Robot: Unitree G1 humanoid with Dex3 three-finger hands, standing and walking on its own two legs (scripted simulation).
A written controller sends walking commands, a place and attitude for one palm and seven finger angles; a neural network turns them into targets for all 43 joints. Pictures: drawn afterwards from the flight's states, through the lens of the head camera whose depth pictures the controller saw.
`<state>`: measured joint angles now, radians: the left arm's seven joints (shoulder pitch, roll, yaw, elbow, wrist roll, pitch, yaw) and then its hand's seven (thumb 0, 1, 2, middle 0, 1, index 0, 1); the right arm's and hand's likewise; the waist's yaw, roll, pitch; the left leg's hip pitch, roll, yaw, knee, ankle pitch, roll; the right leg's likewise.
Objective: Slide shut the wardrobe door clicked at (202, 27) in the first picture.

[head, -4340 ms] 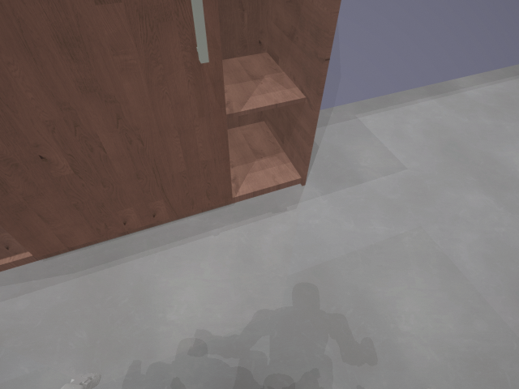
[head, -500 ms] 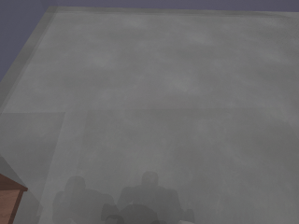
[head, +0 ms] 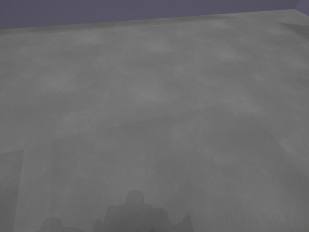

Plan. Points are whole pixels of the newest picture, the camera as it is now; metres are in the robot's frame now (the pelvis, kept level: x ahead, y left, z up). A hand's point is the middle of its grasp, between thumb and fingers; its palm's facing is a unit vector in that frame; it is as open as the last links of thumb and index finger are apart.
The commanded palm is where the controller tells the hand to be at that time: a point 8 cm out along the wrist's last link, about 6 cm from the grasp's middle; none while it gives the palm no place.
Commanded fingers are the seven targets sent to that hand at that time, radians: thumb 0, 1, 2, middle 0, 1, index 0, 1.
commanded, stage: walk to a spot facing it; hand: left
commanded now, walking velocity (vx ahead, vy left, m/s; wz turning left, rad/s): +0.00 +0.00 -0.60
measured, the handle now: out of the picture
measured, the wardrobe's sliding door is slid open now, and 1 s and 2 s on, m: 0.38 0.38 0.38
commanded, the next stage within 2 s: turn to face it in 0.30 s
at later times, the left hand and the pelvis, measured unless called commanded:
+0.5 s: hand (123, 192) +0.27 +0.12 -0.17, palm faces -0.33 -0.92 -0.22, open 7.4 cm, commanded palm none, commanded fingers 0.00 0.90 0.90 -0.20 -0.30 -0.20 -0.30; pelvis +0.08 -0.02 -0.01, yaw -18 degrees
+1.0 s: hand (91, 210) +0.20 +0.20 -0.17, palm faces -0.04 -0.98 -0.21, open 7.4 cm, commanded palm none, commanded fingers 0.00 0.90 0.90 -0.20 -0.30 -0.20 -0.30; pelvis +0.11 +0.01 +0.00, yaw -5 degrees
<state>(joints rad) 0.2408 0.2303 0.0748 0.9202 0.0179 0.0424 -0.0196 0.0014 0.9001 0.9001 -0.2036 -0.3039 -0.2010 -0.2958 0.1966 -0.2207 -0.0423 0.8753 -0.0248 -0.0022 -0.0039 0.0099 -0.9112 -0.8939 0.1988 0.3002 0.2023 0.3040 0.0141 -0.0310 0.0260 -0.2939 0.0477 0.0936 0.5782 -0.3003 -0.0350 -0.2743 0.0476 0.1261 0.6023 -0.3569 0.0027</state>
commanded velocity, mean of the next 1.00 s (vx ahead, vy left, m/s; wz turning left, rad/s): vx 0.00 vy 0.00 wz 0.16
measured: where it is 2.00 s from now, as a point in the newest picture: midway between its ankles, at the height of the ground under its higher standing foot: outside the picture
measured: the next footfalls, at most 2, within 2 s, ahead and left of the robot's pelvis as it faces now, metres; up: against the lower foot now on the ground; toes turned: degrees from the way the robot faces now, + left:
right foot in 0.46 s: +0.13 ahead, -0.14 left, +0.00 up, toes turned -24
left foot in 0.84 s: +0.19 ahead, +0.08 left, +0.00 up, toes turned +0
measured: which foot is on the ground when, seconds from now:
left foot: down 0.00-0.46, up 0.48-0.82, down 0.84-1.00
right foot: up 0.00-0.44, down 0.46-0.84, up 0.86-1.00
